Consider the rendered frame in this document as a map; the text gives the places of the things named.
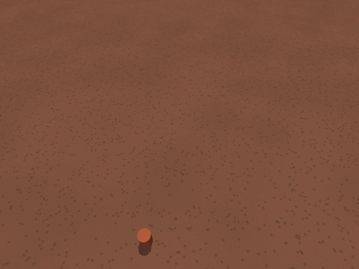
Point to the can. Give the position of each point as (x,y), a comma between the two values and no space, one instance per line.
(145,238)

